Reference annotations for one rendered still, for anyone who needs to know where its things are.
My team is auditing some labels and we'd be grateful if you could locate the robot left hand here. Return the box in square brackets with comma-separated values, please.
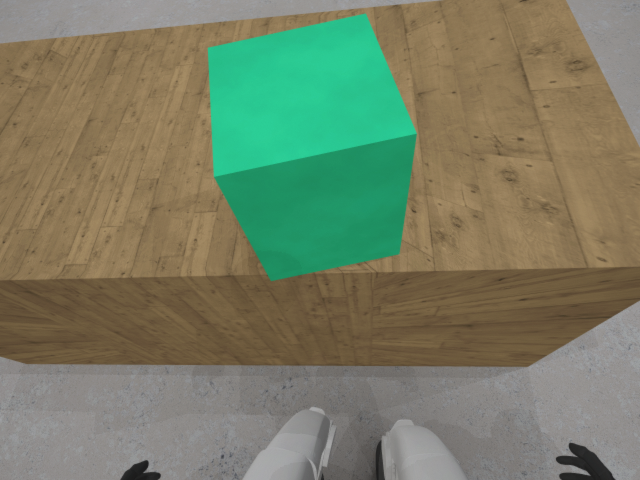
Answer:
[120, 460, 161, 480]

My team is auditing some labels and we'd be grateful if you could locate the pedestal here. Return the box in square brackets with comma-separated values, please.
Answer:
[0, 0, 640, 367]

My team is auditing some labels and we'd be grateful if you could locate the carton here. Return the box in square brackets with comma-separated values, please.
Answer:
[208, 14, 417, 281]

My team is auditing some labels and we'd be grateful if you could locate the right robot shin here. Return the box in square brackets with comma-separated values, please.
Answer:
[390, 419, 414, 431]

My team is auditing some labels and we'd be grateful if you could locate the robot left thigh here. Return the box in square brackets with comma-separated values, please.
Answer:
[242, 410, 337, 480]

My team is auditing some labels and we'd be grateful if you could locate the robot right hand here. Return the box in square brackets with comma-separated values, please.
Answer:
[556, 443, 615, 480]

